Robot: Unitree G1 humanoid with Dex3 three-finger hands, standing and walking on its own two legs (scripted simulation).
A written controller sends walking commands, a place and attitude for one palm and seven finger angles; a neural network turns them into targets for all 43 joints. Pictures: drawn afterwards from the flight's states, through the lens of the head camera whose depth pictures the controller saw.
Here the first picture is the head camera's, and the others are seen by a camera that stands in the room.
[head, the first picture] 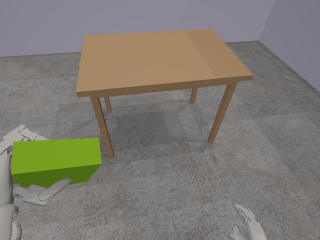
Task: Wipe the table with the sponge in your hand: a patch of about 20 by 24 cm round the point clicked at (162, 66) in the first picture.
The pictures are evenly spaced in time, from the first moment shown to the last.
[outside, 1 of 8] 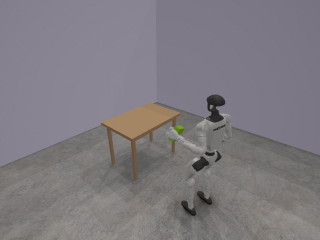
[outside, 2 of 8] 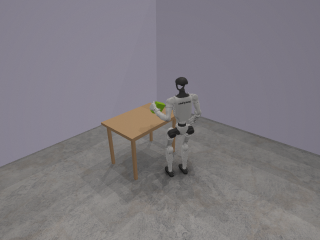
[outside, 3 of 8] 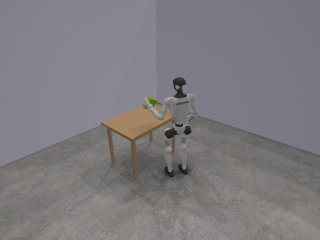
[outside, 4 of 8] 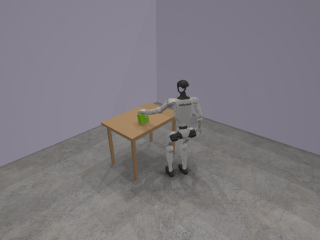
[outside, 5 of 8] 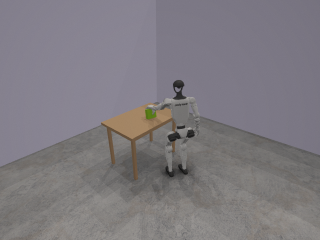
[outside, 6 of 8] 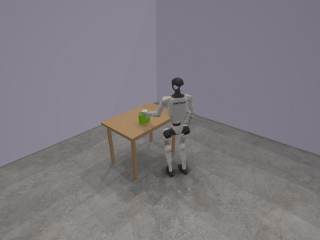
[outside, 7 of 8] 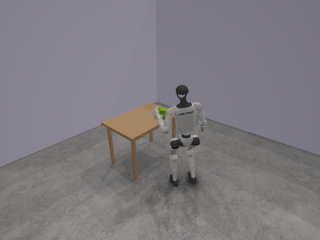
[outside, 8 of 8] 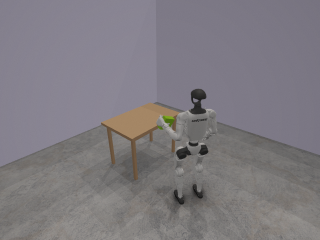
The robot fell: no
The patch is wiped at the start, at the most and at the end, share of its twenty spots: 0.00 1.00 1.00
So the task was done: yes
